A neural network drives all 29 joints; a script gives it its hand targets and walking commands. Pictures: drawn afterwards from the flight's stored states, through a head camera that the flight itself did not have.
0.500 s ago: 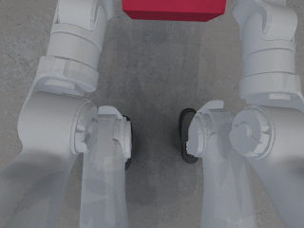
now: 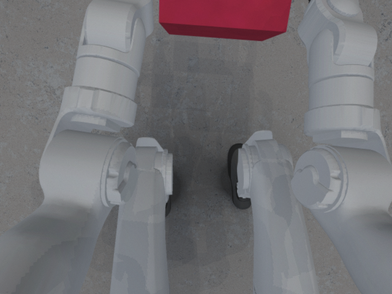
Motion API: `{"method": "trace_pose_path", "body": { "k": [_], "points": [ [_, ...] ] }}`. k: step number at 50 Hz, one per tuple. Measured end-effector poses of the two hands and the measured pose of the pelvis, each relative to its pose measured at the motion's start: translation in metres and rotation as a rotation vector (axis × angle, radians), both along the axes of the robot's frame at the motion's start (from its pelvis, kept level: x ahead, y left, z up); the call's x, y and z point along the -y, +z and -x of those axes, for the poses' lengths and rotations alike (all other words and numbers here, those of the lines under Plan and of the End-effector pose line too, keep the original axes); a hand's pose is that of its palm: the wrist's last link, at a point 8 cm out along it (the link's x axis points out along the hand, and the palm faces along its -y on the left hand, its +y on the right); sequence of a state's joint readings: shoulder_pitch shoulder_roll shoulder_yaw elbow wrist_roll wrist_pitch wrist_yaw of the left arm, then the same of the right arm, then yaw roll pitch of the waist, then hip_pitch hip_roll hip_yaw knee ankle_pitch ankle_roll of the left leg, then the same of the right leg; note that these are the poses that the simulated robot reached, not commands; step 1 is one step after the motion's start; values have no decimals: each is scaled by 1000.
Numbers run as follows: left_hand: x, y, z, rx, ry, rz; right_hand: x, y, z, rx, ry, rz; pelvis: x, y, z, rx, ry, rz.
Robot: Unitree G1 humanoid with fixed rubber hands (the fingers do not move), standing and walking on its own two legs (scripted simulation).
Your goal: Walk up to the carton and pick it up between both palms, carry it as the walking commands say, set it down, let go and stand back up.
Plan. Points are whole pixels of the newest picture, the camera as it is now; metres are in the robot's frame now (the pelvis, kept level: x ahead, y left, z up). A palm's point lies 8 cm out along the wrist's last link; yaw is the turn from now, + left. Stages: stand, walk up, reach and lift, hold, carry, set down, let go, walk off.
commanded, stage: reach and lift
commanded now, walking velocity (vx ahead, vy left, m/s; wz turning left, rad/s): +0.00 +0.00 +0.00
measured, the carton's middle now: out of the picture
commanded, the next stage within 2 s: none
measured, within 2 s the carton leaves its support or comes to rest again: neither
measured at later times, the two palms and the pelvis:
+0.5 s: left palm out of the picture +0.55 +0.09 +0.01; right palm out of the picture +0.53 -0.17 +0.01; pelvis -0.01 +0.00 +0.05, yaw +1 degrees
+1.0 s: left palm out of the picture +0.53 +0.10 +0.08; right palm out of the picture +0.51 -0.17 +0.08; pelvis -0.01 +0.00 +0.11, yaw +2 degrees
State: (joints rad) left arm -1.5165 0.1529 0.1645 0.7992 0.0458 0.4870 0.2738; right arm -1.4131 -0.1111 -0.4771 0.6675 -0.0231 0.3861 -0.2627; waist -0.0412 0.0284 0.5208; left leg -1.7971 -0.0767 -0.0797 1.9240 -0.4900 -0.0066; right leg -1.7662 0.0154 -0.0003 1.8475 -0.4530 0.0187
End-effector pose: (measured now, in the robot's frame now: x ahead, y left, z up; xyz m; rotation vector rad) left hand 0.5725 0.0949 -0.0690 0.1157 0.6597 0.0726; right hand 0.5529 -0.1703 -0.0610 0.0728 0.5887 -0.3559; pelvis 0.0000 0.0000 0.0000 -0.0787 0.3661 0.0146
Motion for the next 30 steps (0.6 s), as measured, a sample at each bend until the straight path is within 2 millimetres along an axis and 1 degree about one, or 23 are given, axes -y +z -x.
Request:
{"method": "trace_pose_path", "body": {
  "k": [5,13,21,30],
  "points": [
    [1,15,5,1,3,-6,1,12,6,-6,-3,-4,0,10,2,15,3,-2],
    [2,42,10,17,5,-10,2,37,13,0,-3,-4,1,26,5,44,8,-6],
    [2,62,18,18,7,-18,1,56,21,-7,-4,-7,1,41,7,65,12,-9],
    [2,90,26,30,14,-17,1,82,29,-2,-9,-7,1,60,9,96,17,-10]
  ]
}}
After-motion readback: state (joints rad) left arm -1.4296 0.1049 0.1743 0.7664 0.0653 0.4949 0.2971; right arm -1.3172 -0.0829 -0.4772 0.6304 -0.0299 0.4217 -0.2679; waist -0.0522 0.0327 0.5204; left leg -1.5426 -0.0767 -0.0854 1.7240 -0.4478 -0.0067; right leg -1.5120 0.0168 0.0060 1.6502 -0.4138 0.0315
